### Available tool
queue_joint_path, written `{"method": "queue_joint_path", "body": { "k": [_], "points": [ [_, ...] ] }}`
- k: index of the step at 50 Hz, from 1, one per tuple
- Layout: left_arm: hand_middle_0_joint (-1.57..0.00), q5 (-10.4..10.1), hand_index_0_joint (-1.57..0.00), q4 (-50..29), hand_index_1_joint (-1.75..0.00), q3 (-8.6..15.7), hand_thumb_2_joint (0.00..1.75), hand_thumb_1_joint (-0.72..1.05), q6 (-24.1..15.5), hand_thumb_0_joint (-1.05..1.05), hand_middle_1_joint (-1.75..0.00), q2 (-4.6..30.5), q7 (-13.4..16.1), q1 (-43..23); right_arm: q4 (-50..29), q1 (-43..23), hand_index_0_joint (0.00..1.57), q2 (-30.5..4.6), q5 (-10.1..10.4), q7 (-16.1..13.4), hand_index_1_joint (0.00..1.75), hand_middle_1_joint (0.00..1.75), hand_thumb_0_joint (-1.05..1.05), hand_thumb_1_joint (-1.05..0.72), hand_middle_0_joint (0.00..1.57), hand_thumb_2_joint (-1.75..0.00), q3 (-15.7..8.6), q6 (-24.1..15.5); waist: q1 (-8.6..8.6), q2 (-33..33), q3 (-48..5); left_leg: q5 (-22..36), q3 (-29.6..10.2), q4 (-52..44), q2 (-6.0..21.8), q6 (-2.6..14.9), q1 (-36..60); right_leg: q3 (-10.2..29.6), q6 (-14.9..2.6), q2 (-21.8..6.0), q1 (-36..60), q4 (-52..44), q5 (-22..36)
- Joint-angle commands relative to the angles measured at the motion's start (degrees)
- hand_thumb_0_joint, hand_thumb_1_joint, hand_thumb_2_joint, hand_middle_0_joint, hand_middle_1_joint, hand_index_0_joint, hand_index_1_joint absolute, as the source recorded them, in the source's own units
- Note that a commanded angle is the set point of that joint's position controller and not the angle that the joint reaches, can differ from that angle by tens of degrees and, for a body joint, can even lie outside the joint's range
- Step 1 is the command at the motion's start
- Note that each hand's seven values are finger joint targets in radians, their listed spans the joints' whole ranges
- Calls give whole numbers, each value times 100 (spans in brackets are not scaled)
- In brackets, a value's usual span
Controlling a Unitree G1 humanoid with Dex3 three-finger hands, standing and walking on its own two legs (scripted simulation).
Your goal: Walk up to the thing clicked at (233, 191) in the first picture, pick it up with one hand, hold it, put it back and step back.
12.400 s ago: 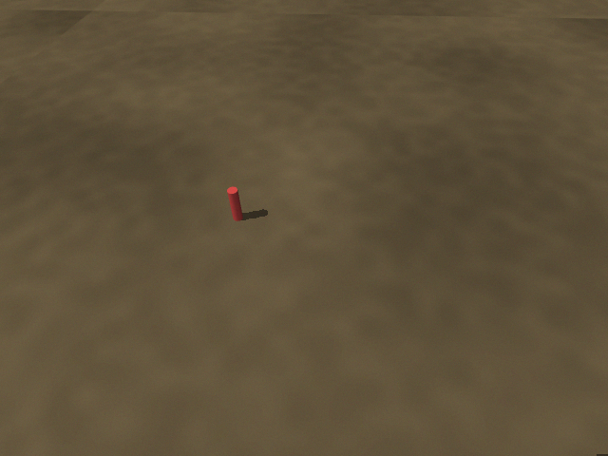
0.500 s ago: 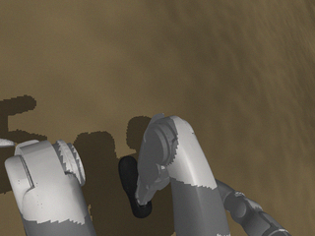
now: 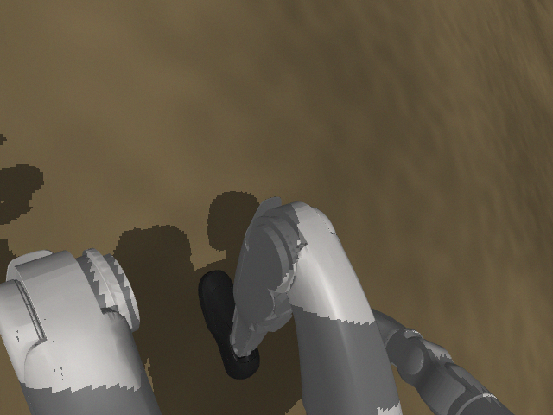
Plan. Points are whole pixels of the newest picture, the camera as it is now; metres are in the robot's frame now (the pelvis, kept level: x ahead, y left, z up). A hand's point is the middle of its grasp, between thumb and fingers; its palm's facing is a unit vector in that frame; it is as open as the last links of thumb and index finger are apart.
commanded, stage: close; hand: left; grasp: from the side
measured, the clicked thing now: out of the picture +0.43 +0.28 -0.20
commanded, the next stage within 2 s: settle in 0.20 s
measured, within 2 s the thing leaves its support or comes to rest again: leaves its support in 0.60 s
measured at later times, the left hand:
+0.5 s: hand out of the picture +0.44 +0.26 -0.18, palm faces +0.33 -0.95 +0.00, open 5.8 cm
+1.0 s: hand out of the picture +0.42 +0.30 -0.09, palm faces +0.31 -0.95 -0.02, open 5.8 cm
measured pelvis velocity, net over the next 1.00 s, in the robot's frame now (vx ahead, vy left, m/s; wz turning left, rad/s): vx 0.00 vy -0.01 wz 0.05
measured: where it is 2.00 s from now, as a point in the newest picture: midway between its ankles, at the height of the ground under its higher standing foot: (169, 388)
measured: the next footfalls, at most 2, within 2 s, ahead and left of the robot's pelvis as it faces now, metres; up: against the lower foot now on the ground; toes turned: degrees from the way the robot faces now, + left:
none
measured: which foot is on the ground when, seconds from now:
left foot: down 0.00-1.00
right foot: down 0.00-1.00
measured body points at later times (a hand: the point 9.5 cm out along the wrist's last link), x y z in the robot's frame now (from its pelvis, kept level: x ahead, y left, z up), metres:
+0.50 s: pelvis +0.00 +0.00 +0.00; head +0.23 +0.20 +0.32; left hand +0.41 +0.31 -0.18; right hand +0.16 -0.24 -0.02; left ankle +0.08 +0.11 -0.25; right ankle +0.16 -0.14 -0.25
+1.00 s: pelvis +0.00 -0.01 +0.02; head +0.20 +0.18 +0.38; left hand +0.40 +0.35 -0.09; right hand +0.18 -0.24 -0.03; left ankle +0.08 +0.11 -0.25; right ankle +0.16 -0.14 -0.25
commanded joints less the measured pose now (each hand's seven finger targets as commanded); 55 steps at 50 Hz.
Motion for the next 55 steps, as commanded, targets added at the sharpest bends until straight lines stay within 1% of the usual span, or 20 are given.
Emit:
{"method": "queue_joint_path", "body": {
  "k": [1, 4, 8, 14, 16, 18, 21, 24, 28, 32, 33, 34, 37, 39, 42, 47, 48, 50, 52, 55],
  "points": [
    [-81, 28, -80, -677, -79, -10, 83, 61, -374, 0, -79, 705, 34, -1153, 21, 200, 20, -2140, -1, -81, 30, 30, 0, -87, 20, -89, -714, 113, -760, 3230, -3098, 836, 426, -2177, 398, -250, 2247, -741, -421, 222, 1518, -675, 885],
    [-91, 31, -90, -639, -89, 25, 91, 69, -379, 0, -88, 793, 59, -1254, -4, 136, 20, -2146, 22, -83, 30, 30, 0, -87, 20, -89, -688, 130, -787, 3232, -2903, 680, 386, -2227, 411, -244, 2133, -778, -422, 211, 1391, -665, 768],
    [-102, 54, -101, -611, -103, -7, 102, 65, -381, 0, -103, 785, 31, -1307, -8, 132, 20, -2149, -5, -89, 30, 30, 0, -87, 20, -89, -690, 162, -833, 3226, -2903, 591, 397, -2202, 422, -234, 2165, -753, -414, 223, 1391, -704, 703],
    [-118, 37, -117, -554, -119, -10, 116, 70, -367, 0, -119, 792, 35, -1404, 18, 159, 20, -2166, -12, -90, 30, 30, 0, -88, 20, -89, -660, 178, -880, 3238, -2916, 709, 357, -2216, 426, -243, 2228, -757, -412, 205, 1420, -701, 794],
    [-121, 9, -119, -542, -126, 31, 119, 63, -377, 0, -124, 898, 42, -1475, 9, 119, 20, -2177, -7, -92, 30, 30, 0, -91, 20, -90, -647, 171, -889, 3223, -2868, 565, 376, -2195, 420, -217, 2102, -761, -412, 223, 1392, -729, 694],
    [-122, -19, -120, -557, -128, 73, 124, 73, -370, 0, -126, 866, 21, -1334, 12, 154, 20, -2162, -17, -99, 30, 30, 0, -89, 20, -90, -631, 182, -844, 3200, -3056, 731, 392, -2156, 424, -225, 2222, -759, -406, 235, 1549, -742, 832],
    [-126, -22, -124, -592, -134, 111, 130, 76, -341, 0, -132, 916, 12, -1326, 17, 171, 20, -2179, -1, -115, 30, 30, 0, -90, 20, -90, -640, 193, -810, 3272, -2972, 743, 413, -2185, 424, -226, 2161, -764, -419, 225, 1515, -740, 832],
    [-129, -48, -127, -785, -137, 133, 129, 67, -337, 0, -135, 934, 43, -1422, -13, 190, 20, -2175, 27, -101, 30, 30, 0, -90, 20, -90, -658, 202, -785, 3305, -2962, 644, 406, -2230, 427, -226, 2123, -771, -428, 220, 1487, -734, 734],
    [-130, -44, -129, -1322, -137, 195, 128, 63, -302, 0, -135, 1036, -21, -1462, 40, 288, 20, -2120, 28, -102, 30, 30, 0, -91, 20, -90, -726, 208, -693, 3503, -3360, 937, 526, -2164, 419, -223, 2293, -676, -434, 215, 1728, -734, 976],
    [-133, 7, -131, -1661, -140, 204, 132, 63, -56, 0, -138, 862, -44, -1365, 51, 415, 20, -2116, 94, -94, 30, 30, 0, -90, 20, -90, -908, 248, -608, 3772, -3501, 962, 500, -2380, 445, -298, 2569, -677, -472, 163, 1480, -675, 930],
    [-133, -13, -131, -1807, -141, 142, 132, 62, 19, 0, -139, 787, -65, -1309, 44, 411, 20, -2086, 137, -86, 30, 30, 0, -90, 20, -90, -959, 249, -544, 3813, -3484, 875, 554, -2399, 429, -279, 2493, -629, -477, 155, 1452, -703, 884],
    [-136, -20, -134, -1921, -143, 83, 133, 61, 91, 0, -141, 688, -90, -1300, 36, 457, 20, -2088, 164, -81, 30, 30, 0, -90, 20, -90, -1017, 252, -569, 3775, -3542, 843, 569, -2431, 414, -274, 2454, -617, -476, 144, 1463, -726, 882],
    [-136, -60, -134, -2371, -143, 5, 132, 63, 322, 0, -141, 550, -183, -1175, 44, 595, 20, -2020, 273, -67, 30, 30, 0, -90, 20, -90, -1193, 267, -413, 3759, -3812, 895, 702, -2454, 379, -256, 2480, -520, -498, 124, 1474, -783, 903],
    [-138, -98, -137, -2569, -144, -153, 132, 63, 490, 0, -142, 347, -265, -1225, 62, 643, 20, -2012, 377, -64, 30, 30, 0, -90, 20, -90, -1325, 260, -416, 3839, -3744, 726, 695, -2572, 373, -253, 2415, -489, -516, 90, 1257, -763, 789],
    [-138, -167, -136, -2901, -143, -193, 132, 62, 749, 0, -141, 178, -321, -1333, 83, 827, 20, -1931, 515, -66, 30, 30, 0, -89, 20, -90, -1490, 269, -331, 3762, -3896, 686, 730, -2663, 349, -232, 2386, -416, -534, 63, 1147, -796, 758],
    [-138, -193, -137, -3483, -143, -424, 130, 59, 1159, 0, -142, -168, -508, -1344, 79, 1016, 20, -1797, 752, -70, 30, 30, 0, -88, 20, -89, -1816, 272, -117, 3755, -4064, 375, 847, -2887, 293, -188, 2296, -246, -578, -11, 848, -869, 492],
    [-138, -198, -137, -3655, -143, -393, 130, 59, 1249, 0, -141, -137, -529, -1409, 91, 1101, 20, -1764, 802, -79, 30, 30, 0, -88, 20, -89, -1887, 265, -40, 3779, -4213, 335, 893, -2897, 281, -174, 2312, -194, -595, -4, 841, -906, 459],
    [-136, -262, -135, -3754, -140, -509, 127, 58, 1439, 0, -138, -407, -608, -1335, 60, 1207, 20, -1687, 913, -76, 30, 30, 0, -88, 20, -89, -2007, 268, 31, 3668, -4314, 245, 963, -2944, 232, -141, 2155, -145, -605, -30, 822, -934, 379],
    [-134, -326, -133, -3856, -139, -402, 126, 58, 1625, 0, -137, -416, -643, -1317, 77, 1345, 20, -1626, 1009, -96, 30, 30, 0, -88, 20, -89, -2130, 263, 125, 3493, -4435, 200, 1085, -2949, 191, -91, 1976, -41, -608, -38, 911, -1019, 319],
    [-133, -367, -132, -4214, -137, -471, 125, 59, 1840, 0, -135, -560, -733, -1454, 90, 1439, 20, -1535, 1143, -140, 30, 30, 0, -88, 20, -89, -2300, 276, 253, 3501, -4626, 175, 1154, -3069, 165, -75, 2045, 44, -637, -72, 772, -1073, 234]
  ]
}}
